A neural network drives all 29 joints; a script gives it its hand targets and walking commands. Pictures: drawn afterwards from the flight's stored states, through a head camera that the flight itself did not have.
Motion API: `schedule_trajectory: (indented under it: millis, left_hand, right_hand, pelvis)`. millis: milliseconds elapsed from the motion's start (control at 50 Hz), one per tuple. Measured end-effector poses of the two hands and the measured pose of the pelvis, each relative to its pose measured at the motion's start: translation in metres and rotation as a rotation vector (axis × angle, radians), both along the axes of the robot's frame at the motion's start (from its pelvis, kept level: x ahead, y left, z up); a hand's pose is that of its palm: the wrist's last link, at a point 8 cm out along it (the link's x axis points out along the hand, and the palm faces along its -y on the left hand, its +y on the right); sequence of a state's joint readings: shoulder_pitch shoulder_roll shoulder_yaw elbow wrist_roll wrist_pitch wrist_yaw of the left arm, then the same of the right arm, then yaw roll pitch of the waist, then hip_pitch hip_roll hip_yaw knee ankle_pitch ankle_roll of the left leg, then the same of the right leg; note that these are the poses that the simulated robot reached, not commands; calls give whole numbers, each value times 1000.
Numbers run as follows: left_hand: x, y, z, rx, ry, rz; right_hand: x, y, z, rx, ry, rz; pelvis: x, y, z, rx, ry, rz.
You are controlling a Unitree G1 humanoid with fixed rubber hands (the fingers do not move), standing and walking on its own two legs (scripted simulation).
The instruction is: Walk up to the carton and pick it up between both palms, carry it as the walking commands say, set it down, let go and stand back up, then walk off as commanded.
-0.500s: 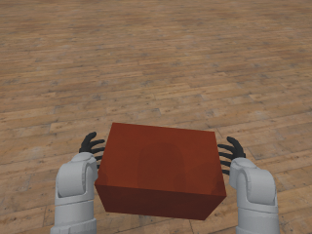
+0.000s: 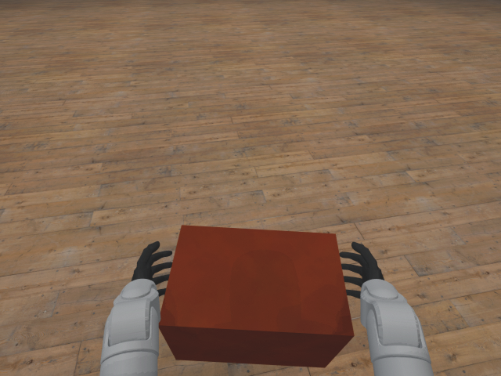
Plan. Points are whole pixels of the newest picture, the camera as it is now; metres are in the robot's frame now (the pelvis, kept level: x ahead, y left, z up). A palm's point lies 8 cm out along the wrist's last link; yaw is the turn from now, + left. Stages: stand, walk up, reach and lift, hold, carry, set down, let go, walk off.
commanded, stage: hold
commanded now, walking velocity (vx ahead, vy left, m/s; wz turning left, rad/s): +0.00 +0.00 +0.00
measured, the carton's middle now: (254, 297) +0.30 +0.02 -0.06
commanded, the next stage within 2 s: set down in 0.36 s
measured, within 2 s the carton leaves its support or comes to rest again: neither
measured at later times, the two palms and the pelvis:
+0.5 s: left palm (135, 278) +0.28 +0.21 +0.04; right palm (359, 277) +0.28 -0.15 +0.05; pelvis +0.00 +0.02 +0.00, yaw +2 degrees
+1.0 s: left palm (148, 287) +0.30 +0.21 -0.02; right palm (352, 293) +0.29 -0.16 -0.02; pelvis +0.02 +0.02 +0.00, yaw +3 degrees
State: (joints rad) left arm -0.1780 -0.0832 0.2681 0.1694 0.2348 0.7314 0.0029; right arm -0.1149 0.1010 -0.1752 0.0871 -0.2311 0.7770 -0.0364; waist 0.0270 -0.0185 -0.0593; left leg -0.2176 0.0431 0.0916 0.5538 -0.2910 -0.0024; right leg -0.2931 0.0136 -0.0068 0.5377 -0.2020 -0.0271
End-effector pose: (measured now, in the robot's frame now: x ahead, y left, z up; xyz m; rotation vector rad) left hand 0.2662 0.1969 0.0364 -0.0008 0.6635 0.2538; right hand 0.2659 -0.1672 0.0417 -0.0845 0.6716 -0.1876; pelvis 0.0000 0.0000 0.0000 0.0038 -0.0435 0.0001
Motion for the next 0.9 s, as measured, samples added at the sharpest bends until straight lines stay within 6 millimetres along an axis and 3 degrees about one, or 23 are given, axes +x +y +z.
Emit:
schedule_trajectory:
  millis: [300,440,620,760,900]
  left_hand:
    - [-7,10,10,31,-36,25]
    - [3,18,8,15,-29,24]
    - [29,18,-8,12,23,-33]
    - [37,23,-21,13,39,-31]
    - [40,19,-39,14,65,-62]
  right_hand:
    - [11,10,10,55,-30,28]
    - [16,17,10,56,-21,17]
    - [23,15,-8,78,31,-24]
    - [32,19,-23,71,49,-4]
    - [27,14,-42,62,79,-15]
  pelvis:
    - [-11,5,1,-6,-20,7]
    - [-6,12,3,-16,-12,23]
    - [7,22,4,-29,8,28]
    - [15,25,4,-32,19,32]
    - [16,24,4,-34,24,43]
